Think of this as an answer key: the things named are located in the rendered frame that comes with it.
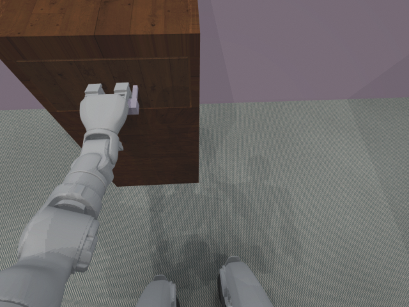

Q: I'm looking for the drawer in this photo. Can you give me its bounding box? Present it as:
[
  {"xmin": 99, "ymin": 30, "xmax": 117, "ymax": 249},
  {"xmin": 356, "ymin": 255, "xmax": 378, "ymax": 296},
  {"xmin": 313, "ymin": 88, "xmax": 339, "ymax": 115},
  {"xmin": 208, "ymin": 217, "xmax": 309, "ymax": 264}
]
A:
[{"xmin": 17, "ymin": 56, "xmax": 190, "ymax": 111}]

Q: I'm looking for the cabinet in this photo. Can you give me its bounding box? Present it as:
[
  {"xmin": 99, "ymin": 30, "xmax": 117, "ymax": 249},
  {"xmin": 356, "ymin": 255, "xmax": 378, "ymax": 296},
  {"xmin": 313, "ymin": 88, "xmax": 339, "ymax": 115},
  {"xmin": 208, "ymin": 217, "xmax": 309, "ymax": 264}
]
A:
[{"xmin": 0, "ymin": 0, "xmax": 200, "ymax": 187}]

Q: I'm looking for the robot left upper arm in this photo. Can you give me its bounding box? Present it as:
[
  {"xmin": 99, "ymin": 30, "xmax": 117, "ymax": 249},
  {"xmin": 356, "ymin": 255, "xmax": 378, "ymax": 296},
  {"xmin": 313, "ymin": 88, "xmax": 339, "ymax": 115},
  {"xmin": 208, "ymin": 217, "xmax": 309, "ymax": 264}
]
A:
[{"xmin": 0, "ymin": 206, "xmax": 100, "ymax": 307}]

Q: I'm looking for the left robot hand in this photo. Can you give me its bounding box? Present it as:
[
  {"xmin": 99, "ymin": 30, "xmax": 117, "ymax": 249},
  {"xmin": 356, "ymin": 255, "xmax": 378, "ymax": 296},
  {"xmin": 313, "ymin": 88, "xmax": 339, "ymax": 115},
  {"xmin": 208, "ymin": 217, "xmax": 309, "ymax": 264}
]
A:
[{"xmin": 80, "ymin": 83, "xmax": 132, "ymax": 151}]

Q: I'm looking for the robot left forearm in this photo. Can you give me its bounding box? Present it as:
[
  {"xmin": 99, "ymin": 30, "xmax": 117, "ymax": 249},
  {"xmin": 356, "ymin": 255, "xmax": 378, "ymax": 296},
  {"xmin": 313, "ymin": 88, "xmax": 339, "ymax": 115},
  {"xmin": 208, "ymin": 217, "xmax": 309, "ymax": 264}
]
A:
[{"xmin": 17, "ymin": 129, "xmax": 120, "ymax": 261}]

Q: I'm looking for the right robot thigh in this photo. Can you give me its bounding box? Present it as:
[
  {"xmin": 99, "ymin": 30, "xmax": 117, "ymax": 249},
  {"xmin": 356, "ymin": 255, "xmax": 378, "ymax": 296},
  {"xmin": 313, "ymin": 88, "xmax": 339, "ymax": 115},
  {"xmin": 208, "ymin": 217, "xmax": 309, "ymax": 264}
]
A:
[{"xmin": 219, "ymin": 262, "xmax": 273, "ymax": 307}]

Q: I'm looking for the robot right shin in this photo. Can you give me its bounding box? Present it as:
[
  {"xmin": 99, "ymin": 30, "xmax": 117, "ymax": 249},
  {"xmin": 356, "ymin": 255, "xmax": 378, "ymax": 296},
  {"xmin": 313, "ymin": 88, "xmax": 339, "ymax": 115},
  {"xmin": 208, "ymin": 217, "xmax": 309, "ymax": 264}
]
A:
[{"xmin": 224, "ymin": 256, "xmax": 248, "ymax": 307}]

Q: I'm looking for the handle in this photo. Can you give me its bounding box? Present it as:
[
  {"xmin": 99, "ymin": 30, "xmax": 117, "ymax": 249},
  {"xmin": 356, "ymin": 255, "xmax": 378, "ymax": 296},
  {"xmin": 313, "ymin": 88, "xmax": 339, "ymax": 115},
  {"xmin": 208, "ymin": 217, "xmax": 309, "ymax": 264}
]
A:
[{"xmin": 128, "ymin": 85, "xmax": 139, "ymax": 115}]

